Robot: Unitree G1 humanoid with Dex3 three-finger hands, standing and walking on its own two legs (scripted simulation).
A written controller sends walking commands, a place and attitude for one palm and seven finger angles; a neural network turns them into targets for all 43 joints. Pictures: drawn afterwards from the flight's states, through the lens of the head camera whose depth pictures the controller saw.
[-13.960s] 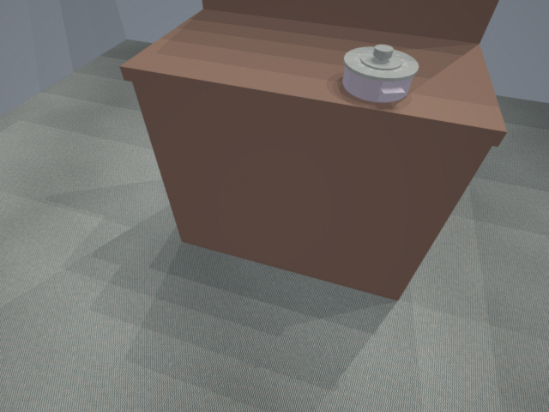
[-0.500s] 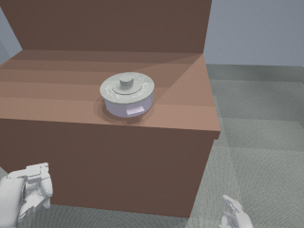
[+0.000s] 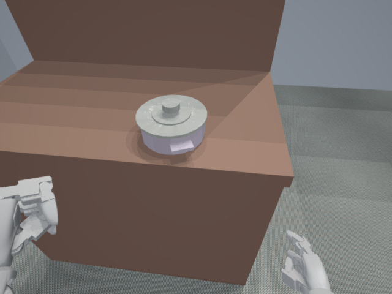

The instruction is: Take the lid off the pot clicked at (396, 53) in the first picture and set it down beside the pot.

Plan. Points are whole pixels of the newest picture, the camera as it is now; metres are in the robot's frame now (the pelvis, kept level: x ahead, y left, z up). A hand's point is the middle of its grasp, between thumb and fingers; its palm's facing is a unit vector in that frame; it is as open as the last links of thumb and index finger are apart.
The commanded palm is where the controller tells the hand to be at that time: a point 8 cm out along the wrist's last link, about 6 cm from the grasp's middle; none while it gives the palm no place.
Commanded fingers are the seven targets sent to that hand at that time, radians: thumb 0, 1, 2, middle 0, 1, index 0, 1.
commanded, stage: raise the hand higher, near the body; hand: left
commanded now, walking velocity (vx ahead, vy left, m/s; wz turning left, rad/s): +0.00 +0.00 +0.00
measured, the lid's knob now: (170, 105) +0.50 +0.15 +0.15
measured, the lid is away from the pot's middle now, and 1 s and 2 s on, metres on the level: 0.00 0.00 0.00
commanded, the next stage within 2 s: reach forward and open the fingers in 0.18 s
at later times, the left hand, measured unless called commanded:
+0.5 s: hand (45, 178) +0.19 +0.25 +0.22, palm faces +0.46 -0.31 -0.83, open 2.9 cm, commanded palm +0.15 +0.27 +0.24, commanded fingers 0.00 0.60 1.15 -1.24 -1.07 -1.24 -1.07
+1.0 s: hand (60, 168) +0.23 +0.26 +0.20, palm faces +0.08 -0.04 -1.00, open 5.9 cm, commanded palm +0.19 +0.26 +0.27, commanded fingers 0.00 -0.27 1.68 -1.00 -0.19 -1.00 -0.19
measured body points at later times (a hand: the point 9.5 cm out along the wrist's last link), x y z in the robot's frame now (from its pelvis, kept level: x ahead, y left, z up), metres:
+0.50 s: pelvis -0.02 +0.01 -0.01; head -0.03 -0.03 +0.44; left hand +0.16 +0.27 +0.26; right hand +0.20 -0.20 -0.10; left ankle +0.02 +0.10 -0.74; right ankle -0.03 -0.10 -0.74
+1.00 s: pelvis -0.04 +0.00 +0.00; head -0.06 -0.05 +0.44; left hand +0.22 +0.26 +0.25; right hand +0.21 -0.19 -0.08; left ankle +0.01 +0.10 -0.74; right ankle -0.03 -0.10 -0.74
